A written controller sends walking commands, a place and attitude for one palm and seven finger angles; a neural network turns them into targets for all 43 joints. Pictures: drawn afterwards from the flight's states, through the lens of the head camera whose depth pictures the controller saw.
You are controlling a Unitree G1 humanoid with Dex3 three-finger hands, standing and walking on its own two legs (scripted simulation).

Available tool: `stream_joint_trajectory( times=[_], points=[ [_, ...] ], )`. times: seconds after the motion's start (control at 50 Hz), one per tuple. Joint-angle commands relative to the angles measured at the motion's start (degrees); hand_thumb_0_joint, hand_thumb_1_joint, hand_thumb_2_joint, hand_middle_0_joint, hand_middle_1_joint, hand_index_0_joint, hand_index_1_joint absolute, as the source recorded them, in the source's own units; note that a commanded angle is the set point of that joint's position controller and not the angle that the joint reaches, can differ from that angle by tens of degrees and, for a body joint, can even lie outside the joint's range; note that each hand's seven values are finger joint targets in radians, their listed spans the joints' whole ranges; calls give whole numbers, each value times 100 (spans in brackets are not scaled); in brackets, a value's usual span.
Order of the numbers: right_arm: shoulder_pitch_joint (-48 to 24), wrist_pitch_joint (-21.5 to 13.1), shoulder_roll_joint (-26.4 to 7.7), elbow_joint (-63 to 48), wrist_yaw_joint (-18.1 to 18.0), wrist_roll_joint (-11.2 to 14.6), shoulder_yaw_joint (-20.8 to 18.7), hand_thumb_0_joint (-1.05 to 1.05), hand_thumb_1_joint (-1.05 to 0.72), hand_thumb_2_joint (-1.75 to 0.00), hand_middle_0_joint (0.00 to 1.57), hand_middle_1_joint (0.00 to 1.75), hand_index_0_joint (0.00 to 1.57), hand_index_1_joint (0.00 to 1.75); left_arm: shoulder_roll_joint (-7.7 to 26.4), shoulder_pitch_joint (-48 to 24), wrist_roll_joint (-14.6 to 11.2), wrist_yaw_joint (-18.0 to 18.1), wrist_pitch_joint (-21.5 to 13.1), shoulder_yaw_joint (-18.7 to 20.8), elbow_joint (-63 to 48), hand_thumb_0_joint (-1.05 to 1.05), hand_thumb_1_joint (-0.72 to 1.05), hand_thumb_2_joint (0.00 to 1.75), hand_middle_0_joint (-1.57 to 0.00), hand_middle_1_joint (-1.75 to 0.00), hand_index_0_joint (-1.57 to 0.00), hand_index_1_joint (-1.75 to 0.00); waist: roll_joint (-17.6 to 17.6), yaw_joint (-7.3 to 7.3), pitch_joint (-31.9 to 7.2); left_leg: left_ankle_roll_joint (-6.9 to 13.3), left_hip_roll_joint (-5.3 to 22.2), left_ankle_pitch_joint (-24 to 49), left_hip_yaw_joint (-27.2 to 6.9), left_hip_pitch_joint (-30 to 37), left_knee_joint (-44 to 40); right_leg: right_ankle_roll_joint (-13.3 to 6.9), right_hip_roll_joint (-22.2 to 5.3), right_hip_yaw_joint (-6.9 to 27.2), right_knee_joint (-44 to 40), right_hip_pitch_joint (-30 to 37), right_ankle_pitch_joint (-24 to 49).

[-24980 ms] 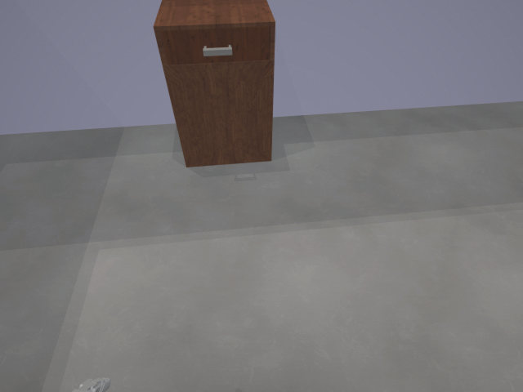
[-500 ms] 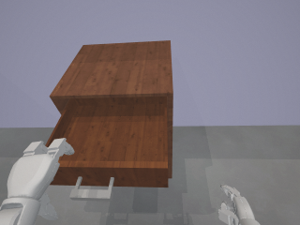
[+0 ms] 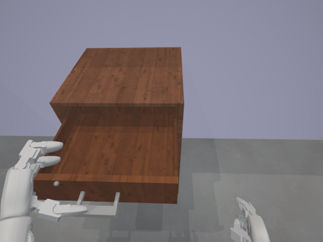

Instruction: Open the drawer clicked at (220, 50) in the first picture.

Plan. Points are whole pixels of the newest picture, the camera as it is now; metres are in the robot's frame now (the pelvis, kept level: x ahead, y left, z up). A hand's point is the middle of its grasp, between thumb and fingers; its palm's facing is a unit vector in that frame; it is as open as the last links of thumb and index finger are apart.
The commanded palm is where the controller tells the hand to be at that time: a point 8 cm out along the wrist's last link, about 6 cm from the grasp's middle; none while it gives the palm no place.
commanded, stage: draw the hand back to the body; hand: left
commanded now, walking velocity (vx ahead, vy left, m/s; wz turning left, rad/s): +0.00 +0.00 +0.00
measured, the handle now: (97, 203) +0.23 +0.22 -0.08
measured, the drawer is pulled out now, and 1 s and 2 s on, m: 0.30 0.30 0.30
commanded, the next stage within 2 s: step back with the hand held close in 0.80 s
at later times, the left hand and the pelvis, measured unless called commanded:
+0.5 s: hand (53, 168) +0.20 +0.23 +0.16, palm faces +0.37 -0.82 -0.44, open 9.5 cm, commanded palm +0.15 +0.27 +0.19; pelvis +0.02 -0.01 +0.01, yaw +0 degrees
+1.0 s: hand (46, 167) +0.20 +0.23 +0.18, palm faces +0.39 -0.79 -0.47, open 7.4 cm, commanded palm +0.13 +0.27 +0.19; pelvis +0.01 -0.02 +0.01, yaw +1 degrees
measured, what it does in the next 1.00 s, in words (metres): stands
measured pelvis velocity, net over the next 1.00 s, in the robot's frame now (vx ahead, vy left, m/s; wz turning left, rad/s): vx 0.01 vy -0.02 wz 0.02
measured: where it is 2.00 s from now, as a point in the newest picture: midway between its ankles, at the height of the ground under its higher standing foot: outside the picture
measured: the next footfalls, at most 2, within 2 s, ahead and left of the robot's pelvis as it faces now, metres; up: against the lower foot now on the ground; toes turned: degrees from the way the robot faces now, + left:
none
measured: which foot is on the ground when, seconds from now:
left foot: down 0.00-1.00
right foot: down 0.00-1.00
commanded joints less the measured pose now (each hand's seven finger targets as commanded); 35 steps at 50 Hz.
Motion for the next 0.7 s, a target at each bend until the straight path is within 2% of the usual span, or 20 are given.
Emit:
stream_joint_trajectory(
  times=[0.0,0.02,0.04,0.06,0.12,0.18,0.22,0.24,0.3,0.34,0.36,0.38,0.4,0.42,0.46,0.5,0.58,0.6,0.66,0.68],
  points=[
    [-883,-677,-604,-801,-95,3,-260,0,-90,-90,20,30,20,30,1162,-339,-314,158,-505,786,-1790,0,-12,47,-27,-95,-27,-95,350,30,-280,111,90,850,-14,1100,-668,-142,-22,-280,-947,-731,1370],
    [-832,-674,-607,-734,-75,-34,-244,0,-90,-90,20,30,20,30,1107,-267,-285,134,-541,790,-1684,0,-8,48,-27,-93,-27,-93,455,36,-152,114,56,897,15,1142,-670,-147,23,-311,-1039,-837,1458],
    [-835,-695,-569,-748,-59,2,-250,0,-90,-90,20,30,20,30,1056,-225,-348,117,-521,764,-1712,0,-5,50,-27,-91,-27,-91,406,3,-134,94,101,1014,-12,1116,-710,-148,-18,-316,-979,-704,1569],
    [-815,-680,-590,-676,-47,-33,-269,0,-90,-90,20,30,20,30,1107,-135,-325,101,-528,888,-1615,0,-1,51,-26,-88,-26,-88,450,55,-176,96,69,1113,24,1177,-691,-151,30,-336,-1043,-721,1687],
    [-854,-622,-566,-614,-7,-38,-315,0,-90,-90,20,30,20,30,996,104,-376,11,-505,946,-1411,0,9,55,-26,-82,-26,-82,144,44,-150,87,84,1372,58,1233,-721,-128,62,-372,-1105,-594,2024],
    [-945,-549,-571,-685,11,3,-384,0,-90,-90,20,30,20,30,906,190,-454,-73,-487,922,-1494,0,20,60,-25,-75,-25,-75,-208,21,-394,118,130,1619,101,1408,-719,-74,25,-351,-1071,-452,2344],
    [-947,-526,-598,-637,8,-29,-426,0,-90,-90,20,30,20,30,940,279,-425,-91,-497,991,-1488,0,27,63,-25,-70,-25,-70,-271,24,-500,144,78,1820,164,1482,-682,-49,49,-366,-1145,-407,2646],
    [-966,-525,-597,-694,18,-5,-431,0,-90,-90,20,30,20,30,959,241,-442,-99,-494,978,-1706,0,31,64,-24,-68,-24,-68,-183,30,-702,141,113,1966,175,1595,-678,-46,5,-337,-1095,-312,2767],
    [-1024,-516,-595,-653,2,-18,-456,0,-90,-90,20,30,20,30,1059,174,-423,-86,-467,1068,-1851,0,41,69,-24,-62,-24,-62,-182,31,-746,150,65,2185,224,1672,-625,-29,7,-323,-1152,-269,3130],
    [-971,-484,-590,-647,-4,-11,-457,0,-90,-90,20,30,20,30,1068,202,-414,-71,-452,1080,-1838,0,48,72,-23,-57,-23,-57,-191,25,-783,155,78,2266,231,1707,-633,-17,-17,-338,-1117,-236,3216],
    [-956,-451,-591,-616,-9,-20,-458,0,-90,-90,20,30,20,30,1007,218,-419,-75,-435,1061,-1724,0,51,74,-23,-55,-23,-55,-251,16,-615,160,54,2224,226,1667,-631,-9,16,-367,-1162,-324,3183],
    [-978,-459,-600,-667,-14,-5,-457,0,-90,-90,20,30,20,30,1080,88,-425,-70,-437,1081,-1930,0,55,75,-22,-52,-22,-52,-191,11,-752,158,74,2269,229,1740,-639,-8,-25,-336,-1114,-247,3249],
    [-1037,-475,-589,-643,-28,-6,-444,0,-90,-90,20,30,20,30,1160,-52,-410,-56,-433,1159,-2002,0,58,76,-22,-50,-22,-50,95,20,-626,142,34,2255,258,1747,-642,-23,-7,-305,-1221,-305,3209],
    [-929,-460,-587,-585,-29,-35,-443,0,-90,-90,20,30,20,30,1120,53,-384,-42,-453,1167,-1840,0,62,78,-22,-48,-22,-48,153,19,-602,148,18,2276,242,1743,-630,-32,0,-345,-1201,-315,3191],
    [-980,-408,-582,-609,-16,-20,-435,0,-90,-90,20,30,20,30,1045,101,-423,-55,-398,1144,-1693,0,69,81,-22,-43,-22,-43,-84,38,-472,142,40,2255,204,1689,-679,-22,20,-379,-1202,-343,3141],
    [-1071,-404,-576,-639,-32,1,-450,0,-90,-90,20,30,20,30,1085,-17,-447,-67,-391,1169,-1778,0,76,84,-21,-39,-21,-39,-149,41,-466,139,44,2211,205,1699,-703,-25,4,-332,-1234,-289,3134],
    [-1058,-317,-582,-692,-7,5,-450,0,-90,-90,20,30,20,30,925,50,-484,-125,-366,1029,-1626,0,90,90,-20,-30,-20,-30,-288,17,-468,146,84,2123,215,1707,-746,4,-22,-345,-1191,-285,3090],
    [-1119,-321,-582,-658,-10,6,-449,0,-90,-90,20,30,20,30,936,25,-483,-126,-347,1041,-1612,0,90,90,-20,-30,-20,-30,-28,32,-356,139,54,2093,235,1687,-742,-14,-9,-302,-1267,-319,3090],
    [-1095,-278,-594,-662,-9,-27,-450,0,-90,-90,20,30,20,30,1035,73,-484,-112,-365,1138,-1567,0,90,90,-20,-30,-20,-30,-342,62,-481,167,49,2072,223,1719,-760,7,11,-333,-1278,-286,3118],
    [-1123,-286,-579,-717,-11,-8,-437,0,-90,-90,20,30,20,30,1040,19,-500,-118,-372,1102,-1716,0,90,90,-20,-30,-20,-30,-315,49,-536,164,67,2079,220,1699,-770,8,-37,-301,-1223,-203,3168]
  ],
)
